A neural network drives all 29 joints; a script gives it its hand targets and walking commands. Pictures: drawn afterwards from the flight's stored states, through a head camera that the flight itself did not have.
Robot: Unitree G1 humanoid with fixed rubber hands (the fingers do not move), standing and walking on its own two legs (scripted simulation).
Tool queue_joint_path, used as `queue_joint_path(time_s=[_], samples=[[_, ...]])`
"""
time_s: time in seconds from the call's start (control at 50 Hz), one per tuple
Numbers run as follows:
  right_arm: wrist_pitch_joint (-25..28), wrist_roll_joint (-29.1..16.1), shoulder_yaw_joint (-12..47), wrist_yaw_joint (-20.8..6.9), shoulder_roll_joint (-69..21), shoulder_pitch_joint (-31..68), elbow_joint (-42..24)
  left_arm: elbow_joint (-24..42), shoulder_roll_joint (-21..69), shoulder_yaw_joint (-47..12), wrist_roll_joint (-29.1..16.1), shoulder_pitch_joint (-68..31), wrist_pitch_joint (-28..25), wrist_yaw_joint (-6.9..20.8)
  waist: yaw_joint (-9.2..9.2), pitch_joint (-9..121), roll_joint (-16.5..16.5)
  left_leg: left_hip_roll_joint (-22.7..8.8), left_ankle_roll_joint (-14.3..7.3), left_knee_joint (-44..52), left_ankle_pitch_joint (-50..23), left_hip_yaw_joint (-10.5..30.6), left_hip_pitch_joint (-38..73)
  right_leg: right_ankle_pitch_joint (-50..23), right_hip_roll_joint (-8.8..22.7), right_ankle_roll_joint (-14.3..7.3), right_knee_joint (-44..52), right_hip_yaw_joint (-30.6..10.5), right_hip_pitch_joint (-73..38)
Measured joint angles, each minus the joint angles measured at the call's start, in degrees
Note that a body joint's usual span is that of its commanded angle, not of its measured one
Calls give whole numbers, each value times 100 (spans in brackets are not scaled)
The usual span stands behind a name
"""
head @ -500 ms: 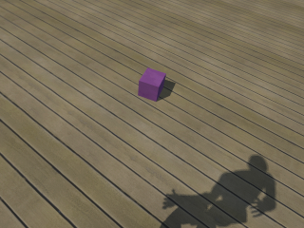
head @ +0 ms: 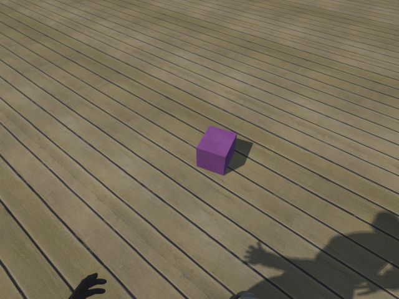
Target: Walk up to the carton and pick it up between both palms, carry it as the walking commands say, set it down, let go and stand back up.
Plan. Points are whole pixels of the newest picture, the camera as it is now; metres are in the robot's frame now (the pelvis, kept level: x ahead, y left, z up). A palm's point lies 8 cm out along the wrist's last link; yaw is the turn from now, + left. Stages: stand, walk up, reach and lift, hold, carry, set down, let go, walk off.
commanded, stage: walk up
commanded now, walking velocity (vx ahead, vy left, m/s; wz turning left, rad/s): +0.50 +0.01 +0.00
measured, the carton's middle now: (216, 150) +1.08 -0.07 -0.67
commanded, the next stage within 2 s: none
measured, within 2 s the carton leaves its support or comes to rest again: neither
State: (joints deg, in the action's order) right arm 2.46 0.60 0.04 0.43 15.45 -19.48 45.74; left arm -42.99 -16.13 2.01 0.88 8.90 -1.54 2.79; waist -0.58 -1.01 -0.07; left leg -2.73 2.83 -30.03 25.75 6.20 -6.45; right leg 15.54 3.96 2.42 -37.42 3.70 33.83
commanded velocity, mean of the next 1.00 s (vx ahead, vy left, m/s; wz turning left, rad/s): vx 0.48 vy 0.03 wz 0.00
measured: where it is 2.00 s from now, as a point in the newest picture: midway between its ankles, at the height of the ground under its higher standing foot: (198, 219)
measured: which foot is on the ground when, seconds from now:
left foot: down 0.00-0.02, up 0.04-0.54, down 0.56-1.00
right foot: up 0.00-0.00, down 0.02-0.56, up 0.58-1.00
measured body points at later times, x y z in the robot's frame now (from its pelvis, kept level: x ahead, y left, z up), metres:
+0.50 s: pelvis +0.23 +0.01 +0.02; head +0.24 +0.00 +0.47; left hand +0.24 +0.29 -0.10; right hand +0.31 -0.24 -0.11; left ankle +0.30 +0.16 -0.70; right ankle +0.17 -0.12 -0.72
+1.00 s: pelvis +0.43 +0.00 +0.02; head +0.46 +0.00 +0.47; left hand +0.56 +0.27 -0.10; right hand +0.49 -0.26 -0.11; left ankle +0.34 +0.15 -0.72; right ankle +0.54 -0.13 -0.70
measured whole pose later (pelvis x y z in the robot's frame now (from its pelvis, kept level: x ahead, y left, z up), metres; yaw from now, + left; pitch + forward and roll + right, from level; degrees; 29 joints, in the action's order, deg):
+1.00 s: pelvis +0.43 +0.00 +0.02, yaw +0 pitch +1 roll +0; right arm 2.5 1.5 0.1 -0.3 16.0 -19.2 45.8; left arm -47.1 -15.8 1.8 0.9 9.6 -0.5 3.5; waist -0.5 -1.2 -1.2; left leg -3.7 2.0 -22.1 20.0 -1.0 -3.3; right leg 13.2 3.5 2.8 -32.8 4.1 27.3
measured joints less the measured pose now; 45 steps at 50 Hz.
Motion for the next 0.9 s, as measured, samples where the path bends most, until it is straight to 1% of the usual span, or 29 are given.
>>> queue_joint_path(time_s=[0.02,0.04,0.06,0.08,0.1,0.14,0.2,0.26,0.32,0.36,0.42,0.48,0.52,0.54,0.56,0.58,0.6,0.62,0.66,0.74,0.8,0.84,0.9], samples=[[-6,0,0,-10,44,-2,3,-16,-2,2,0,54,-53,-17,8,-5,-4,4,1,-349,240,-9,14,-251,5,-15,237,1,-184],[-11,0,0,-19,71,26,6,-71,1,4,0,162,-99,-52,15,-19,-2,16,1,-979,435,-13,-75,-861,5,-71,92,7,-213],[-39,0,0,-28,87,82,8,-178,15,4,1,318,-107,-78,19,-21,-29,22,-5,-1749,503,-16,-246,-945,-30,-180,-216,30,-217],[-72,0,1,-45,96,142,6,-308,33,-9,1,497,-103,-96,20,-15,-73,32,-16,-2443,515,-18,-437,-757,-81,-297,-343,62,-338],[-84,3,3,-73,97,179,2,-403,41,-16,1,682,-87,-100,19,-11,-100,55,-19,-2939,407,-16,-616,-522,-119,-385,-285,82,-545],[-143,24,3,-162,102,201,1,-496,42,-16,0,1022,-77,-110,15,-9,-110,83,-20,-3450,36,-65,-965,-358,-129,-404,83,86,-996],[-245,30,3,-255,131,201,-2,-564,43,-17,0,1325,-77,-130,11,-13,-123,81,-20,-3498,-627,-80,-1384,-496,-80,-358,779,88,-1644],[-295,30,3,-319,132,199,-3,-599,44,-17,0,1485,-85,-137,7,-12,-134,80,-20,-3266,-1132,-77,-1603,-503,-24,-355,1192,94,-2152],[-322,30,3,-383,114,199,-5,-587,45,-17,0,1530,-86,-140,3,-13,-140,81,-20,-2764,-1389,-122,-1692,-412,0,-353,1459,98,-2505],[-322,30,3,-414,94,199,-6,-542,45,-17,0,1529,-87,-153,2,-13,-143,81,-20,-2324,-1438,-161,-1703,-339,3,-334,1579,100,-2673],[-322,30,2,-422,80,211,-6,-471,45,-17,1,1530,-86,-165,1,-14,-165,82,-20,-1608,-1446,-248,-1703,-199,2,-250,1688,101,-2864],[-279,30,2,-422,52,272,-9,-468,46,-18,1,1523,-85,-170,-1,-15,-162,83,-20,-854,-1387,-424,-1703,5,9,-137,1684,103,-2981],[-174,30,1,-402,17,299,-11,-471,47,-18,1,1483,-85,-170,-6,-17,-120,83,-20,-231,-1375,-600,-1665,229,24,-59,1502,108,-2952],[-100,30,-1,-365,23,298,-9,-459,46,-18,1,1469,-86,-170,-8,-20,-120,81,-20,-11,-1380,-623,-1615,429,17,-41,1218,112,-2862],[-23,62,-1,-321,39,299,-7,-476,45,-17,1,1442,-83,-170,-5,-40,-116,53,-78,60,-1627,-626,-1578,689,20,-35,637,114,-2651],[14,84,1,-276,-6,286,1,-544,43,-16,1,1342,-78,-169,-9,-88,-33,58,-156,-151,-1691,-670,-1582,825,39,-34,-146,83,-2382],[22,88,1,-242,-58,235,9,-567,43,-17,1,1238,-68,-168,-11,-83,45,57,-224,-242,-1592,-702,-1517,844,20,-34,-909,68,-2081],[23,89,1,-220,-83,163,8,-528,41,-18,1,1130,-62,-150,-8,-78,83,36,-272,-216,-1485,-703,-1392,851,-43,-42,-1469,66,-1823],[26,89,1,-193,-74,61,5,-405,39,-19,0,888,-62,-111,-3,-75,130,-24,-304,-3,-1378,-707,-1113,771,-133,-62,-2056,55,-1336],[62,89,2,-134,-39,33,3,-299,37,-19,0,398,0,-22,3,-74,168,-53,-305,398,-1359,-709,-726,392,-57,-63,-2124,46,-520],[81,89,2,-107,-36,31,3,-274,36,-19,1,221,101,8,4,-69,162,-65,-305,629,-1286,-705,-442,101,-9,-45,-2048,45,-119],[81,89,3,-91,-32,30,3,-281,35,-19,0,166,132,38,6,-67,141,-91,-301,747,-1203,-708,-238,-18,3,-3,-1737,41,-9],[78,89,3,-77,-22,30,3,-281,34,-20,0,94,140,68,8,-64,103,-103,-251,836,-1027,-711,-8,-90,19,35,-949,39,-35]])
